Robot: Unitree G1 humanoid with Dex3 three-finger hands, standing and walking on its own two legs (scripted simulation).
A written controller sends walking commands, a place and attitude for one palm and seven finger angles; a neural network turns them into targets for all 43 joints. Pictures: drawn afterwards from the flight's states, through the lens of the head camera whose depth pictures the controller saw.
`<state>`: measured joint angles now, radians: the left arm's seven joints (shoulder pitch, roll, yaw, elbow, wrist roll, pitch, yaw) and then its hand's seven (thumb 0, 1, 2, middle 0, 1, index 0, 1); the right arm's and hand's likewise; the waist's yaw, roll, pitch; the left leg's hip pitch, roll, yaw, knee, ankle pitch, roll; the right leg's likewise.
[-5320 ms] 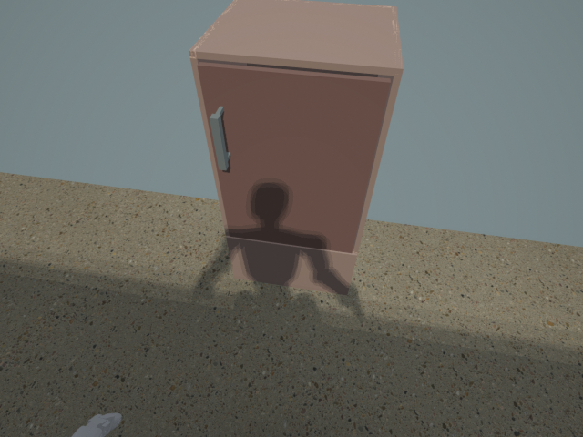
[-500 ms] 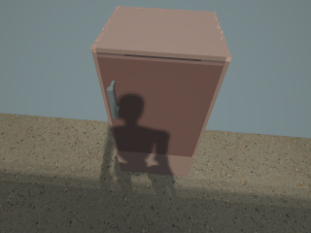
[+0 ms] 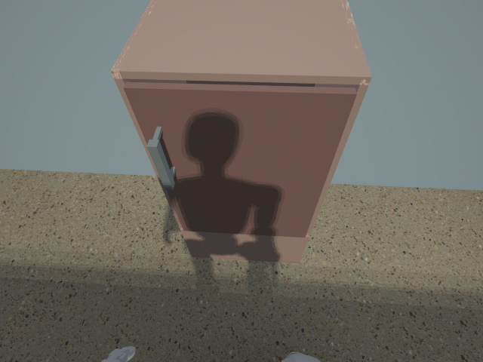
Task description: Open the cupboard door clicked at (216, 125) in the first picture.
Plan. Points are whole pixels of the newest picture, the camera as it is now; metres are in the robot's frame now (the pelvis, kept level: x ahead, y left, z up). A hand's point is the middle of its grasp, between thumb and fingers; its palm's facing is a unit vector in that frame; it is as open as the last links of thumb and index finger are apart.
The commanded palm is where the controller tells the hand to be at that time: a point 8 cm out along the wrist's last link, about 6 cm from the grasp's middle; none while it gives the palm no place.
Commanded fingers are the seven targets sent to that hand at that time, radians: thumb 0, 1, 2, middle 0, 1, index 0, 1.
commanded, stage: come to a stop and stand still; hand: left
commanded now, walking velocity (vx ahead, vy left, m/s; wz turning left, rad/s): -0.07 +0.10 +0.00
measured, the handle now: (164, 159) +0.51 +0.20 -0.03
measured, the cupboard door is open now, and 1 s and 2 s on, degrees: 0 0 0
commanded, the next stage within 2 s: look again from close up in 0.50 s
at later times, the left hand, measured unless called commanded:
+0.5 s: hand out of the picture -0.02 +0.20 -0.16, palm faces +0.04 -0.98 -0.18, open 7.4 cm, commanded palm none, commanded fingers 0.00 0.90 0.90 -0.20 -0.30 -0.20 -0.30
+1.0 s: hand out of the picture -0.04 +0.19 -0.17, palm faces +0.01 -0.99 -0.17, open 7.4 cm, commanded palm none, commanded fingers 0.00 0.90 0.90 -0.20 -0.30 -0.20 -0.30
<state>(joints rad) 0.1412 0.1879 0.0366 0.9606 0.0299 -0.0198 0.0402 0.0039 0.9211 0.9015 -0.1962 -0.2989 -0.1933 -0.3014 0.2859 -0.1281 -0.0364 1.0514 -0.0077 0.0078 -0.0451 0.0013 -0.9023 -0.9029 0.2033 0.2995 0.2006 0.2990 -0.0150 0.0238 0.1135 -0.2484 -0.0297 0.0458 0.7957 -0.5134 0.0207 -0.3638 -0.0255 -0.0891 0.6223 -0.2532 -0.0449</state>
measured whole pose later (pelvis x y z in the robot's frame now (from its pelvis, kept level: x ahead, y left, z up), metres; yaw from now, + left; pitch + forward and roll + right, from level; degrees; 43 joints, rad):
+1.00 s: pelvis -0.04 +0.02 +0.01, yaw +0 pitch -2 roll -1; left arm 0.32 0.16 -0.01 1.06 0.02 -0.01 0.04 0.01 0.92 0.90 -0.20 -0.30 -0.20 -0.30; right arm 0.28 -0.16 0.00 1.06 -0.01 -0.01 -0.03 0.01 -0.93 -0.90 0.20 0.30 0.20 0.30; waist 0.00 -0.02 0.00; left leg -0.23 0.01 0.02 0.52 -0.26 0.02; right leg -0.17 0.01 -0.05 0.49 -0.29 -0.02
